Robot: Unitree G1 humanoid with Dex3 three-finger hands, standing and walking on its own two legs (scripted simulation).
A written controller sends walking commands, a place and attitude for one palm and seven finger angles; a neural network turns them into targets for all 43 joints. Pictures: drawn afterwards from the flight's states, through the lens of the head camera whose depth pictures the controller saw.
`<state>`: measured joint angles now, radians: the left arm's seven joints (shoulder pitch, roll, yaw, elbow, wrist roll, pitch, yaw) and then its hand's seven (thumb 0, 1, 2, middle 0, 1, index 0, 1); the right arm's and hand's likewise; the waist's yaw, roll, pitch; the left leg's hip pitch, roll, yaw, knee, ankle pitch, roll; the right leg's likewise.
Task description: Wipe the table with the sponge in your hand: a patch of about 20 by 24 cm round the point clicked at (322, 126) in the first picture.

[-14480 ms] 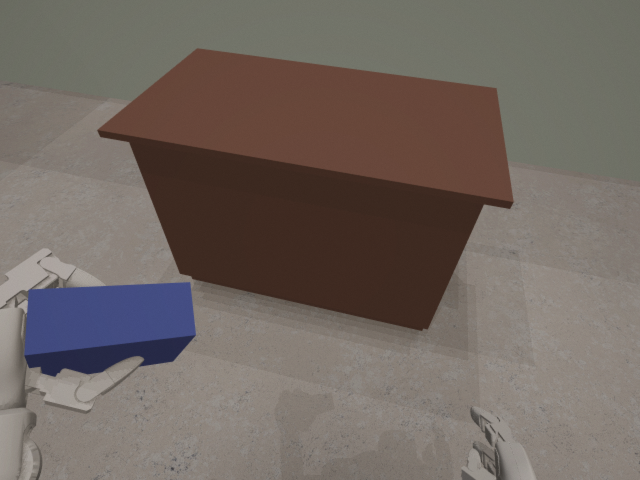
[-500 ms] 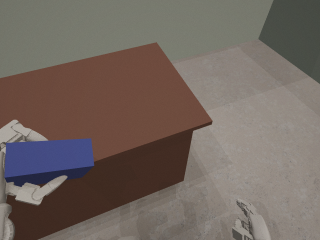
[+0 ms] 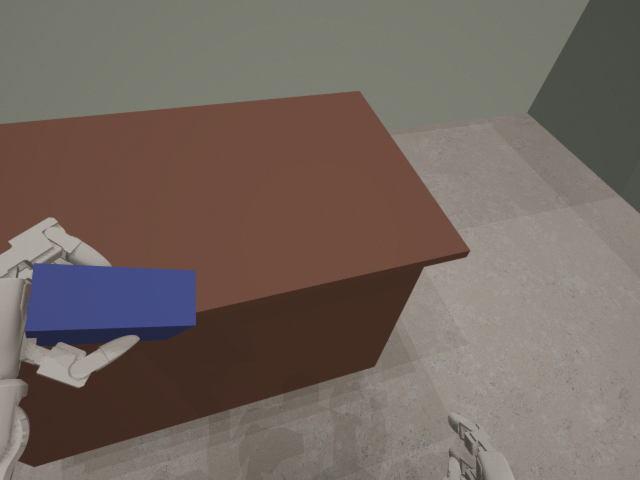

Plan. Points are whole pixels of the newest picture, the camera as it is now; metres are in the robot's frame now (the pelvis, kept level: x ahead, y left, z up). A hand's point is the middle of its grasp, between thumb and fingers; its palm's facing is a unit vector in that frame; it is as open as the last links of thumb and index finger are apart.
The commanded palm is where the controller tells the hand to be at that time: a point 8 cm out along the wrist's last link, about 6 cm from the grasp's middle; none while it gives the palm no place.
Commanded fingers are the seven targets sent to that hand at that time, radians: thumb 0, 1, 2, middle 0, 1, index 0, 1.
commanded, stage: come to a stop and stand still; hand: left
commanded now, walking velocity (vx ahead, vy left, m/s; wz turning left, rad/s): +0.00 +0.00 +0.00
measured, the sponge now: (136, 308) +0.24 +0.22 +0.13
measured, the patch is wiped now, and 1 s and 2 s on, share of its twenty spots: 0.00 0.00 0.00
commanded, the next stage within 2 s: look again from close up in 0.46 s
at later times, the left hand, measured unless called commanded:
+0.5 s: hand (76, 269) +0.25 +0.26 +0.17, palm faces +0.37 -0.84 -0.39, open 9.7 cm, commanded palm +0.19 +0.29 +0.18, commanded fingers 0.00 0.10 1.30 -1.20 -1.60 -1.20 -1.60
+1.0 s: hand (110, 284) +0.24 +0.23 +0.16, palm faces +0.40 -0.84 -0.37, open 9.7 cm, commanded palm +0.18 +0.26 +0.18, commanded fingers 0.00 0.10 1.30 -1.20 -1.60 -1.20 -1.60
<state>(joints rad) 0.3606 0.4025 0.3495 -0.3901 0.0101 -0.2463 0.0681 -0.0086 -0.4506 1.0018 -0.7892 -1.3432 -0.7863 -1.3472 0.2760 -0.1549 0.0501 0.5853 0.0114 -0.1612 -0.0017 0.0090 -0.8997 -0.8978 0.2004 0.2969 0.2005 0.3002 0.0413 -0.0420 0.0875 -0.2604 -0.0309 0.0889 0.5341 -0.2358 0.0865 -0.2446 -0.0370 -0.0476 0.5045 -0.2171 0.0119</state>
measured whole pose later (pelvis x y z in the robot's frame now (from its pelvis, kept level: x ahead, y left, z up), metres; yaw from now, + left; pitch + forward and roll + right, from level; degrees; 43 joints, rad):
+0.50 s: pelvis +0.03 +0.01 +0.01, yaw +0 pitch -1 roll -2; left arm 0.39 0.39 0.36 -0.47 -0.02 -0.22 0.09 -0.01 -0.45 1.00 -0.79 -1.34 -0.79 -1.35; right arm 0.19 -0.19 0.02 0.55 0.00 -0.12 0.00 0.01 -0.90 -0.90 0.20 0.30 0.20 0.30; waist 0.02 -0.03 0.07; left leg -0.22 -0.04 0.09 0.47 -0.24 0.09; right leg -0.19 -0.04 -0.04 0.41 -0.20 0.02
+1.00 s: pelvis +0.02 -0.02 +0.01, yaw +0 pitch -1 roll -1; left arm 0.41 0.35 0.33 -0.39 -0.02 -0.20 0.11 -0.01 -0.45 1.00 -0.79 -1.34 -0.79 -1.35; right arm 0.23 -0.22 0.01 0.59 0.01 -0.11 -0.03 0.01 -0.90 -0.90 0.20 0.30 0.20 0.30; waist 0.02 0.01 0.01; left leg -0.21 0.00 0.06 0.46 -0.22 0.05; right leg -0.17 0.00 -0.06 0.38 -0.18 0.00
